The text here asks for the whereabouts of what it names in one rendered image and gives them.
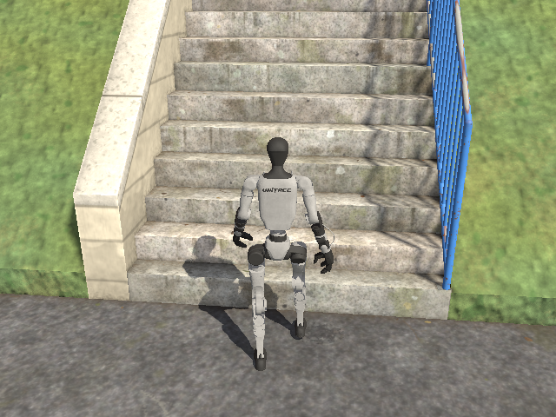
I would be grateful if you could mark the stairs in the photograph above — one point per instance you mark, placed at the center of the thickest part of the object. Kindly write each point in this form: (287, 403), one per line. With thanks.
(346, 84)

